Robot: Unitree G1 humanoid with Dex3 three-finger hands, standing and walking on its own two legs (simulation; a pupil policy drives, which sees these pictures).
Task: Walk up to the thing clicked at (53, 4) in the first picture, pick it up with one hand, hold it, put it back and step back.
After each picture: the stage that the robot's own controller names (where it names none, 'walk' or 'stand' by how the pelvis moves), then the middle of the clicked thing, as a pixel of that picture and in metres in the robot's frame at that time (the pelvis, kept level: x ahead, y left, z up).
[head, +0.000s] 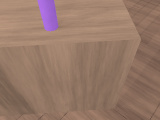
stand; (46, 3) +0.67 +0.18 +0.13
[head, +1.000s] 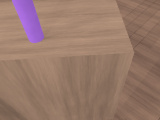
walk; (27, 14) +0.58 +0.25 +0.15
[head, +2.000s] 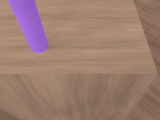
stand; (29, 19) +0.48 +0.20 +0.16
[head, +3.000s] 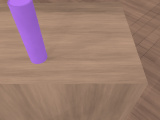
stand; (31, 34) +0.47 +0.21 +0.13
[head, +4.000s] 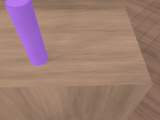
stand; (30, 35) +0.45 +0.20 +0.13
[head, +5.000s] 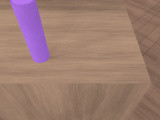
stand; (33, 33) +0.47 +0.20 +0.13
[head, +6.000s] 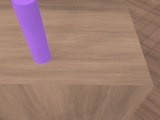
stand; (34, 33) +0.46 +0.19 +0.13
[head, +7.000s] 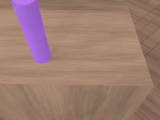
rise first; (34, 33) +0.46 +0.19 +0.13
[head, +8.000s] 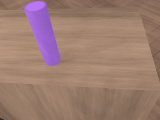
rise first; (45, 37) +0.46 +0.20 +0.14
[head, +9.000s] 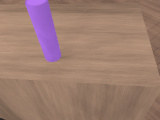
go down; (46, 32) +0.47 +0.19 +0.14
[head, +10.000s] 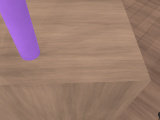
go down; (20, 27) +0.46 +0.18 +0.15
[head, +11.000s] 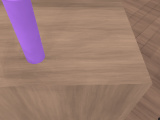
approach; (27, 32) +0.46 +0.18 +0.15
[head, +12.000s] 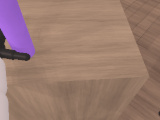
close in; (13, 25) +0.45 +0.21 +0.17
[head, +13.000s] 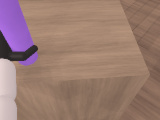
lift; (16, 31) +0.43 +0.20 +0.17
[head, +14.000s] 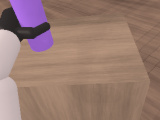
lift; (27, 4) +0.36 +0.14 +0.35
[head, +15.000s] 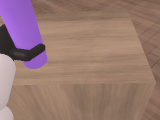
hold; (22, 25) +0.33 +0.16 +0.30
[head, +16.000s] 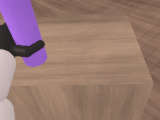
hold; (22, 22) +0.34 +0.17 +0.31
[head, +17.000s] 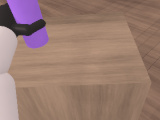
crouch; (23, 1) +0.38 +0.16 +0.34
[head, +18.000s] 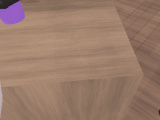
lower; out of the picture +0.48 +0.20 +0.34
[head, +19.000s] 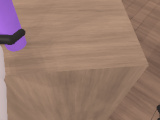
lower; (2, 13) +0.48 +0.22 +0.18
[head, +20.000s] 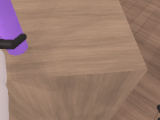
lower; (4, 19) +0.47 +0.22 +0.18
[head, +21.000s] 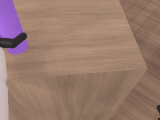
lower; (5, 17) +0.47 +0.21 +0.18
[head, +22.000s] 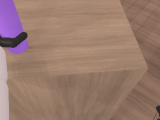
lower; (5, 17) +0.47 +0.21 +0.18
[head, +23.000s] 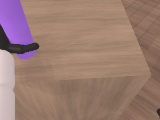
open; (15, 24) +0.45 +0.20 +0.17
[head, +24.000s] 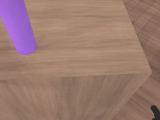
sink last; (16, 19) +0.46 +0.19 +0.17
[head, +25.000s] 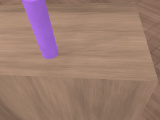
sink last; (42, 29) +0.49 +0.20 +0.15
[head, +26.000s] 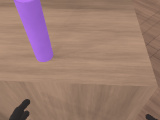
stand; (37, 31) +0.46 +0.20 +0.14
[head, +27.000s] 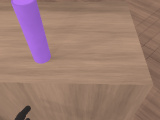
stand; (34, 33) +0.46 +0.20 +0.14
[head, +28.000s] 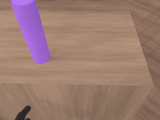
stand; (34, 33) +0.46 +0.20 +0.14
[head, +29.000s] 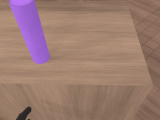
stand; (33, 33) +0.46 +0.21 +0.14
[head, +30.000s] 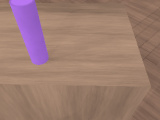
walk; (32, 34) +0.46 +0.20 +0.14
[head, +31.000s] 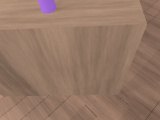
walk; out of the picture +0.68 +0.20 +0.15
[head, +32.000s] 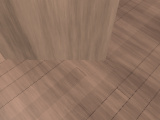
walk; out of the picture +1.08 +0.20 +0.16
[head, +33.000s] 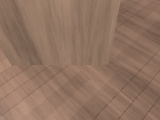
stand; out of the picture +1.12 +0.21 +0.16
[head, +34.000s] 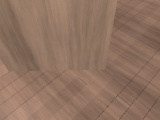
stand; out of the picture +1.10 +0.21 +0.13
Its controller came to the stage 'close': yes
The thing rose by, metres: 0.22
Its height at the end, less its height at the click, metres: +0.00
